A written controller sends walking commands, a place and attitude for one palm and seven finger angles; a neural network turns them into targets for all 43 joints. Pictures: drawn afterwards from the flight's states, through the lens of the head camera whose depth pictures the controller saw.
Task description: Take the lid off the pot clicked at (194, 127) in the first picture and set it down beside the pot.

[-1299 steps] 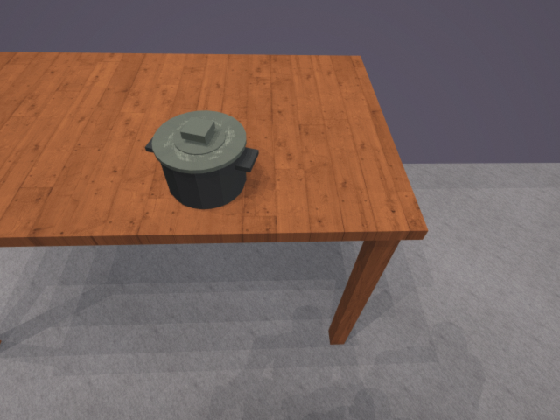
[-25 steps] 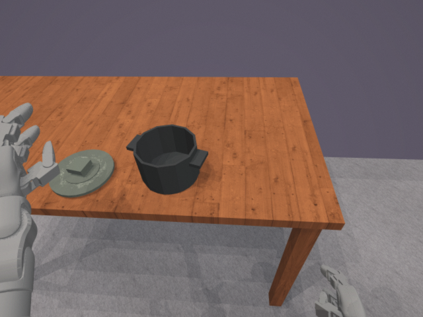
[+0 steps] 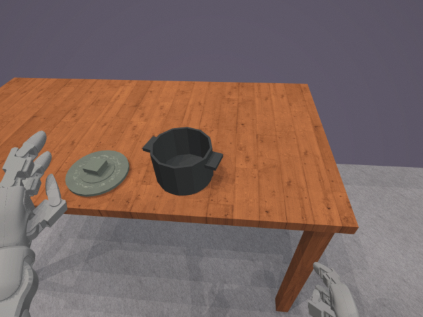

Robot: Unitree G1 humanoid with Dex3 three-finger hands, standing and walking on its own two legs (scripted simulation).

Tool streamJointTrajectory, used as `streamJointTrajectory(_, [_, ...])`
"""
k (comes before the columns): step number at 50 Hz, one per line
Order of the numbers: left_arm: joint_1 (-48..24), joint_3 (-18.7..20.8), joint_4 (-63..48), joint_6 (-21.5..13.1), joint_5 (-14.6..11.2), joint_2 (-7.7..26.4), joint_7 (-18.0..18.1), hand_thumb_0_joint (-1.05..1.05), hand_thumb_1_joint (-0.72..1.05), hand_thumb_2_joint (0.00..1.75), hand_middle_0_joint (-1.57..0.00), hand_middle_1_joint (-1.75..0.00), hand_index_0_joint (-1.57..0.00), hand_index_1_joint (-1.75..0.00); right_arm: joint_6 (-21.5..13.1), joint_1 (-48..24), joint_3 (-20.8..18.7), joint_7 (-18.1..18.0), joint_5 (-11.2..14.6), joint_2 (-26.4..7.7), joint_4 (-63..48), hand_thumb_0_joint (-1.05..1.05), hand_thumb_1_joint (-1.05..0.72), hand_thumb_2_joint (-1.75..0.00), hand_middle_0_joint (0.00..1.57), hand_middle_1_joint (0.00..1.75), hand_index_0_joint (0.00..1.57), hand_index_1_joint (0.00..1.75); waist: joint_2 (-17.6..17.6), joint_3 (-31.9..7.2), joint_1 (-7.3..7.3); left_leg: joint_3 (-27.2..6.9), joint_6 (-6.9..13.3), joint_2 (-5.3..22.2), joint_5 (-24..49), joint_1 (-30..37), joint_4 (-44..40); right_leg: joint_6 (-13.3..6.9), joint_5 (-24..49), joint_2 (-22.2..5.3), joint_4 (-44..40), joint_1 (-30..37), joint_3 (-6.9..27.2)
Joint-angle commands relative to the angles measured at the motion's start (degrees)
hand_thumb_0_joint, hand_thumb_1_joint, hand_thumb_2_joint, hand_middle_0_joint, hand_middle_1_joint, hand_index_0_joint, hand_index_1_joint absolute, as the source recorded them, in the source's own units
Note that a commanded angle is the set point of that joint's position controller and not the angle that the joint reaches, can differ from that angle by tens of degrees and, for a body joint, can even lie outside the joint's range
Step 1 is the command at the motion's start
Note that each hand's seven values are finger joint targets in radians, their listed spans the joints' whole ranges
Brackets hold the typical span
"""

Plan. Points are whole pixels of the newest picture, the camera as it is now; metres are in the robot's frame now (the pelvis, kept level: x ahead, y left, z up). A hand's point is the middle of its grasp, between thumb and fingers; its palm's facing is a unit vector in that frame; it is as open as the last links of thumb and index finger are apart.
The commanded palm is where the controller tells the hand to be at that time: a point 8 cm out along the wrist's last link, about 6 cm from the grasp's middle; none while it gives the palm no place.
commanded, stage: draw the hand back to the body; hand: left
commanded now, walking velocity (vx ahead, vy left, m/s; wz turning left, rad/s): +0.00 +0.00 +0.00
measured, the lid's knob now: (95, 166) +0.47 +0.37 -0.01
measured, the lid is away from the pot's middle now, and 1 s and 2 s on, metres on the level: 0.24 0.24 0.24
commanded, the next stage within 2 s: step back with the hand held close in 0.36 s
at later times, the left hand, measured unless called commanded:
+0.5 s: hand (29, 241) +0.16 +0.26 +0.17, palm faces +0.40 -0.85 -0.33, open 7.4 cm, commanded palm +0.11 +0.31 +0.18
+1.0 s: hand (2, 258) +0.14 +0.29 +0.17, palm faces +0.29 -0.81 -0.51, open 7.4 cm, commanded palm +0.08 +0.33 +0.18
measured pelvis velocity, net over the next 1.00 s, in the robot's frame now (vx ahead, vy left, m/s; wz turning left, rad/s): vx -0.06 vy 0.06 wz -0.02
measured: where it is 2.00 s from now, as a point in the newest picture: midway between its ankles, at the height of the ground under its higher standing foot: outside the picture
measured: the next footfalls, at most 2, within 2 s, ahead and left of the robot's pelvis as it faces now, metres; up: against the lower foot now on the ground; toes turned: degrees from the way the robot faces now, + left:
right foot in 1.52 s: -0.18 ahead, -0.05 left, +0.00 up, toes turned -3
left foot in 2.00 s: -0.16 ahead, +0.20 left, +0.00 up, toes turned -1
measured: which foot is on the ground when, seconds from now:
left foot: down 0.00-1.00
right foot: down 0.00-1.00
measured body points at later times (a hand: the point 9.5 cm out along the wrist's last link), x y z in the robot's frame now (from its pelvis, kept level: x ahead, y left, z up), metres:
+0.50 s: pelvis -0.02 +0.02 +0.00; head -0.05 +0.01 +0.45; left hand +0.13 +0.31 +0.19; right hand +0.19 -0.18 -0.07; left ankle +0.02 +0.12 -0.75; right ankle -0.06 -0.09 -0.74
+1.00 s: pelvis -0.06 +0.06 -0.02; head -0.03 +0.07 +0.43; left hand +0.12 +0.33 +0.19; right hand +0.12 -0.18 -0.09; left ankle +0.02 +0.12 -0.75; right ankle -0.08 -0.08 -0.75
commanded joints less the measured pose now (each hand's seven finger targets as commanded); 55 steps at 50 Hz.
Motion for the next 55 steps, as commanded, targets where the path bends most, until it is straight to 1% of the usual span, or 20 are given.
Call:
streamJointTrajectory(1, [-3.90,8.73,-13.21,-3.90,0.19,13.39,0.89,0.00,0.90,0.90,-0.20,-0.30,-0.20,-0.30,-3.26,-8.56,-2.73,-0.10,-0.54,-6.07,-9.07,0.00,-0.90,-0.90,0.20,0.30,0.20,0.30,-1.93,-4.97,0.17,0.59,2.29,0.60,12.52,8.76,-0.27,1.34,17.97,-1.75,-3.64,-9.18,-1.14])
streamJointTrajectory(4, [-1.06,5.82,-15.40,-3.72,0.12,10.16,0.28,0.00,0.90,0.90,-0.20,-0.30,-0.20,-0.30,-3.08,-9.20,-2.30,-0.10,-0.51,-5.49,-9.78,0.00,-0.90,-0.90,0.20,0.30,0.20,0.30,-0.05,-2.89,0.35,0.15,2.20,0.65,10.56,8.36,-1.01,1.25,14.93,-1.66,-4.40,-10.03,-1.19])
streamJointTrajectory(8, [4.06,4.35,-22.43,-4.32,0.62,9.46,0.40,0.00,0.90,0.90,-0.20,-0.30,-0.20,-0.30,-4.35,-9.28,-2.38,0.24,-0.83,-5.35,-10.68,0.00,-0.90,-0.90,0.20,0.30,0.20,0.30,2.45,-4.76,0.52,-0.46,2.06,0.90,9.57,9.07,-0.85,1.04,12.97,-1.75,-4.14,-9.91,-1.32])
streamJointTrajectory(12, [3.82,7.98,-22.26,-4.40,1.04,12.40,1.53,0.00,0.90,0.90,-0.20,-0.30,-0.20,-0.30,-4.28,-8.56,-2.52,-0.13,-1.15,-5.55,-9.78,0.00,-0.90,-0.90,0.20,0.30,0.20,0.30,0.63,-3.70,0.46,-0.89,1.83,0.84,7.67,7.16,-0.92,0.71,11.20,-1.58,-4.51,-10.13,-1.18])
streamJointTrajectory(16, [2.28,4.22,-22.16,-4.00,1.19,8.96,1.44,0.00,0.90,0.90,-0.20,-0.30,-0.20,-0.30,-4.44,-8.43,-2.38,-0.26,-0.76,-5.35,-9.74,0.00,-0.90,-0.90,0.20,0.30,0.20,0.30,1.69,-0.94,-0.63,-1.46,1.62,1.27,5.55,7.46,-1.26,0.71,8.47,-1.67,-4.86,-12.08,-1.51])
streamJointTrajectory(19, [4.66,2.26,-21.79,-3.67,1.47,7.25,1.21,0.00,0.90,0.90,-0.20,-0.30,-0.20,-0.30,-4.70,-8.76,-2.20,-0.15,-0.95,-5.46,-9.97,0.00,-0.90,-0.90,0.20,0.30,0.20,0.30,1.58,-1.32,0.04,-2.11,1.64,1.28,4.15,7.51,-2.19,0.74,6.79,-1.43,-4.80,-11.82,-1.64])
streamJointTrajectory(23, [5.56,5.99,-22.17,-4.28,1.47,10.34,1.90,0.00,0.90,0.90,-0.20,-0.30,-0.20,-0.30,-4.94,-8.76,-2.21,-0.39,-1.17,-5.23,-9.85,0.00,-0.90,-0.90,0.20,0.30,0.20,0.30,-0.32,-1.86,0.72,-2.54,1.54,1.26,2.93,6.28,-2.40,0.45,5.91,-1.43,-4.84,-10.69,-1.32])
streamJointTrajectory(24, [-5.89,15.70,-31.08,-7.52,2.25,20.68,2.40,0.00,0.90,0.90,-0.20,-0.30,-0.20,-0.30,-3.70,-8.57,-2.58,-0.08,-0.69,-7.05,-12.91,0.00,-0.90,-0.90,0.20,0.30,0.20,0.30,0.19,1.05,-0.38,-3.33,3.21,1.61,-2.15,1.84,0.44,0.68,8.05,-4.40,-6.56,-15.17,5.76])
streamJointTrajectory(25, [-0.27,13.02,-24.00,-8.16,2.29,16.06,2.08,0.00,0.90,0.90,-0.20,-0.30,-0.20,-0.30,-3.19,-7.58,-2.52,-0.08,-1.34,-5.85,-11.05,0.00,-0.90,-0.90,0.20,0.30,0.20,0.30,-4.70,2.96,-1.08,-4.12,3.37,0.81,-2.99,-0.04,2.82,0.35,6.94,-6.08,-7.45,-16.70,6.49])
streamJointTrajectory(26, [0.76,12.62,-24.62,-8.48,2.58,16.06,1.77,0.00,0.90,0.90,-0.20,-0.30,-0.20,-0.30,-2.79,-7.76,-2.55,0.41,-1.33,-5.70,-11.12,0.00,-0.90,-0.90,0.20,0.30,0.20,0.30,-4.41,3.09,-1.24,-4.01,3.33,0.77,-3.30,0.32,3.83,-0.09,5.94,-7.20,-8.07,-18.19,7.61])
streamJointTrajectory(27, [6.10,9.85,-19.54,-7.86,2.64,11.99,1.39,0.00,0.90,0.90,-0.20,-0.30,-0.20,-0.30,-2.38,-6.38,-2.78,0.60,-1.19,-5.48,-11.15,0.00,-0.90,-0.90,0.20,0.30,0.20,0.30,-6.15,3.28,-1.69,-4.10,3.24,0.96,-1.80,0.28,5.17,-0.09,6.21,-7.78,-7.93,-19.21,8.20])
streamJointTrajectory(29, [10.64,6.01,-18.77,-7.40,3.03,8.10,0.47,0.00,0.90,0.90,-0.20,-0.30,-0.20,-0.30,-1.63,-5.39,-3.42,1.12,-0.90,-6.08,-12.08,0.00,-0.90,-0.90,0.20,0.30,0.20,0.30,-3.34,0.89,-2.16,-3.91,3.23,2.12,1.73,1.04,5.80,0.53,9.83,-8.17,-5.68,-18.94,6.64])
streamJointTrajectory(31, [11.75,5.21,-21.60,-7.90,2.97,7.73,0.07,0.00,0.90,0.90,-0.20,-0.30,-0.20,-0.30,-1.31,-5.20,-3.66,1.38,-0.48,-6.51,-13.20,0.00,-0.90,-0.90,0.20,0.30,0.20,0.30,0.55,-2.46,-2.24,-4.33,3.31,3.51,4.95,0.81,3.56,1.26,12.89,-7.28,-1.83,-16.12,3.92])
streamJointTrajectory(35, [14.94,9.29,-26.39,-8.38,3.15,11.89,0.46,0.00,0.90,0.90,-0.20,-0.30,-0.20,-0.30,-0.10,-3.95,-4.43,0.72,-0.39,-7.10,-15.47,0.00,-0.90,-0.90,0.20,0.30,0.20,0.30,-1.74,-7.18,-1.63,-5.80,4.03,5.52,13.94,-0.43,1.73,2.52,16.95,-4.86,4.54,-12.55,0.89])
streamJointTrajectory(39, [18.35,12.14,-32.51,-8.78,2.88,14.33,1.25,0.00,0.90,0.90,-0.20,-0.30,-0.20,-0.30,0.54,-3.20,-4.57,0.58,-0.20,-6.90,-17.32,0.00,-0.90,-0.90,0.20,0.30,0.20,0.30,2.60,-10.59,-1.02,-8.21,4.80,7.90,19.15,-3.01,0.66,2.89,14.25,-3.51,10.60,-10.21,-0.26])
streamJointTrajectory(43, [20.25,12.64,-35.14,-8.85,2.87,13.92,2.01,0.00,0.90,0.90,-0.20,-0.30,-0.20,-0.30,-0.61,-1.90,-4.84,0.62,-0.53,-6.76,-17.41,0.00,-0.90,-0.90,0.20,0.30,0.20,0.30,9.43,-9.50,-1.32,-10.96,5.60,11.30,10.73,-8.02,-3.45,3.01,-1.63,-2.54,17.27,-11.55,-0.85])
streamJointTrajectory(45, [20.19,12.71,-34.69,-8.92,3.19,13.12,2.32,0.00,0.90,0.90,-0.20,-0.30,-0.20,-0.30,-1.59,-1.10,-4.91,0.64,-0.78,-6.89,-16.96,0.00,-0.90,-0.90,0.20,0.30,0.20,0.30,10.68,-7.81,-1.57,-11.29,6.08,12.00,2.01,-13.40,-4.56,2.97,-3.33,-2.65,18.50,-9.88,-0.96])
streamJointTrajectory(49, [19.24,12.63,-29.84,-8.84,3.28,12.29,2.60,0.00,0.90,0.90,-0.20,-0.30,-0.20,-0.30,-2.06,-0.05,-5.01,0.43,-0.23,-6.99,-16.40,0.00,-0.90,-0.90,0.20,0.30,0.20,0.30,1.34,-3.98,-2.53,-10.90,5.05,9.44,-14.03,-19.97,-1.66,2.16,2.22,-3.93,10.98,-9.15,0.34])
streamJointTrajectory(52, [18.44,10.90,-28.15,-9.23,2.89,11.60,2.76,0.00,0.90,0.90,-0.20,-0.30,-0.20,-0.30,-1.54,0.88,-5.51,0.32,-0.01,-6.26,-15.68,0.00,-0.90,-0.90,0.20,0.30,0.20,0.30,-9.88,-6.02,-3.72,-6.70,2.55,4.47,-7.92,-10.11,8.42,-0.39,5.95,-9.41,3.73,-18.48,5.58])
streamJointTrajectory(55, [17.00,10.26,-28.28,-9.76,2.76,11.74,3.14,0.00,0.90,0.90,-0.20,-0.30,-0.20,-0.30,-1.13,0.21,-5.90,0.00,0.11,-6.10,-15.11,0.00,-0.90,-0.90,0.20,0.30,0.20,0.30,-10.59,-4.94,-4.47,-5.78,1.73,2.51,-8.79,-5.53,16.49,-2.50,1.19,-13.64,-0.05,-26.90,8.34])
